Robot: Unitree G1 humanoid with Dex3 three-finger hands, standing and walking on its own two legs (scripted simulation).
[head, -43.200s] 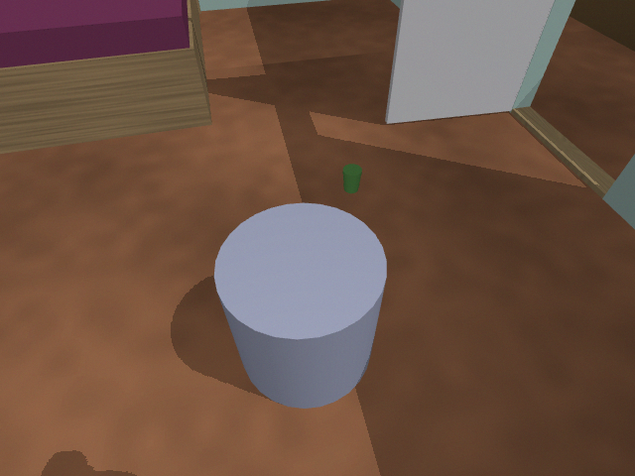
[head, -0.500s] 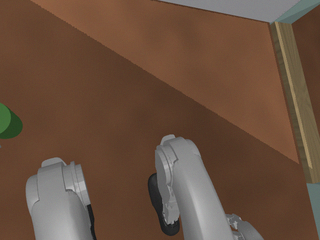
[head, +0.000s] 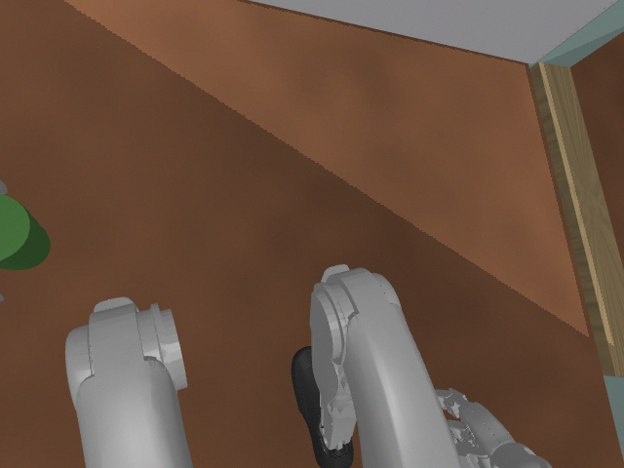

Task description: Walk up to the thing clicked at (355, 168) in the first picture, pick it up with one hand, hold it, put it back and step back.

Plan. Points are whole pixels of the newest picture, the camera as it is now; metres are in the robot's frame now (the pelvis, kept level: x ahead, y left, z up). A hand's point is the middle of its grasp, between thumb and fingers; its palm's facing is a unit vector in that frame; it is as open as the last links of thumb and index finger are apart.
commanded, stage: rest palm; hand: left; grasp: from above
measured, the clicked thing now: (6, 238) +0.42 +0.34 -0.25
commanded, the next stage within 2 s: close in 0.90 s
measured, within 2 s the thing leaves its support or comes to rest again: neither
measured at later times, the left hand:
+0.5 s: hand out of the picture +0.41 +0.34 -0.21, palm faces -0.40 -0.16 -0.90, open 14.3 cm
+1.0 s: hand out of the picture +0.41 +0.34 -0.21, palm faces -0.39 -0.17 -0.91, open 14.2 cm
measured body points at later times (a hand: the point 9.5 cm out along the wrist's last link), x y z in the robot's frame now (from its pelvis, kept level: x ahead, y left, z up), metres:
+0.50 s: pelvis +0.00 +0.00 -0.01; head +0.23 +0.10 +0.36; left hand +0.43 +0.35 -0.16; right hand +0.07 -0.26 -0.10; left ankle +0.07 +0.14 -0.27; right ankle +0.10 -0.12 -0.27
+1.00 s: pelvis +0.00 +0.00 -0.01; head +0.23 +0.11 +0.36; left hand +0.42 +0.35 -0.16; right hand +0.08 -0.27 -0.09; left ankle +0.07 +0.14 -0.27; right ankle +0.10 -0.12 -0.27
